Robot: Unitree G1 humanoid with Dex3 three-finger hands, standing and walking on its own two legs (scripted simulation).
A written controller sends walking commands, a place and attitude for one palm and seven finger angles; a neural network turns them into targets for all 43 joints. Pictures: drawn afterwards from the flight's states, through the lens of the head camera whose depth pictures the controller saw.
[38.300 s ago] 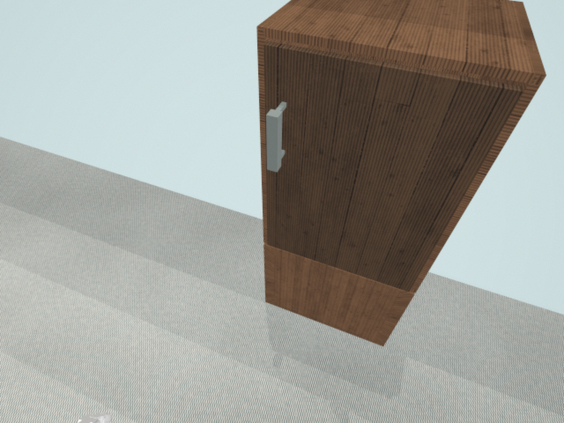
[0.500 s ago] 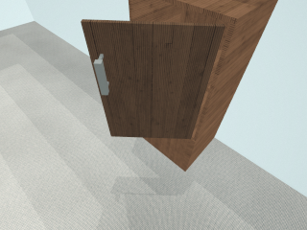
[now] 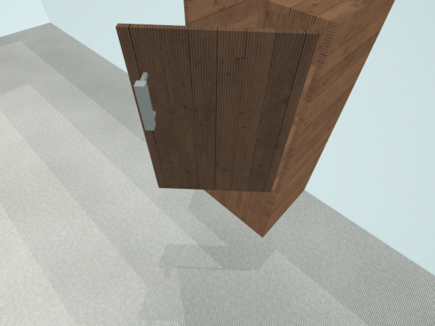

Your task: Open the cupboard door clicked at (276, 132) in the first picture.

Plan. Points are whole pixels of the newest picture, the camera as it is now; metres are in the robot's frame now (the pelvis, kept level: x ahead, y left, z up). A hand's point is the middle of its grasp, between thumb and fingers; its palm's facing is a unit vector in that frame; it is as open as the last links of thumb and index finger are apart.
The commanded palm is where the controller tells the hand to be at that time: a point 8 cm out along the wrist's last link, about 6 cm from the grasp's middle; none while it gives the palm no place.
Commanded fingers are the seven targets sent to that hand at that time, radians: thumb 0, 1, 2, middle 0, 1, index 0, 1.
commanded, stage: look again from close up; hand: left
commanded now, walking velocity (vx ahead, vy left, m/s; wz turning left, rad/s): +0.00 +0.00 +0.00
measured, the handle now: (147, 101) +0.60 +0.22 +0.06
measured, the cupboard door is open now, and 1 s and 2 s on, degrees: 41 41 41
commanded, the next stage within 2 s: raise the hand with hooked fingers in 0.44 s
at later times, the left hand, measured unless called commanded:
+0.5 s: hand out of the picture +0.06 +0.19 -0.17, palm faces -0.01 -0.97 -0.24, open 7.4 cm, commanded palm none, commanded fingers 0.00 0.90 0.90 -0.20 -0.30 -0.20 -0.30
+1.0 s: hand (110, 306) +0.16 +0.20 -0.04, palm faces +0.10 -0.99 -0.01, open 8.8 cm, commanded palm +0.15 +0.26 -0.03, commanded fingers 0.00 0.34 0.66 -0.24 -0.66 -0.24 -0.66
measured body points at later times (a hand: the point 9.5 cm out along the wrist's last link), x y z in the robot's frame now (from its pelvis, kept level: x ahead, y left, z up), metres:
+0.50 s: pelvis +0.02 -0.01 +0.00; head +0.02 -0.01 +0.45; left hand +0.06 +0.24 -0.15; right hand +0.08 -0.26 -0.14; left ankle +0.02 +0.10 -0.74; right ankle -0.02 -0.13 -0.74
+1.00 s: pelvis -0.02 -0.03 -0.08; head +0.02 -0.02 +0.36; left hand +0.15 +0.26 -0.04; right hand +0.21 -0.27 -0.13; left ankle +0.02 +0.10 -0.74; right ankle -0.02 -0.13 -0.74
